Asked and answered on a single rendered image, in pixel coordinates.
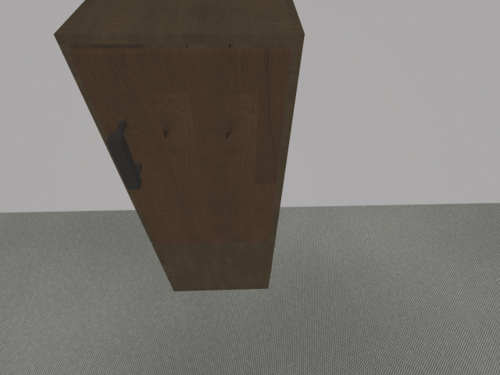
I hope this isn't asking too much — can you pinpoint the cupboard door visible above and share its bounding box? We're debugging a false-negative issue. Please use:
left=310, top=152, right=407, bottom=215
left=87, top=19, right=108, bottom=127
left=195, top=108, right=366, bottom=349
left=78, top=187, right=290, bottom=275
left=70, top=48, right=291, bottom=244

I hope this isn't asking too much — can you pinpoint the handle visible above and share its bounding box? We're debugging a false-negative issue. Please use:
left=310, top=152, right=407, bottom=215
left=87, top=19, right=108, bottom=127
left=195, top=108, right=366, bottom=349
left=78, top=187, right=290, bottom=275
left=106, top=120, right=142, bottom=190

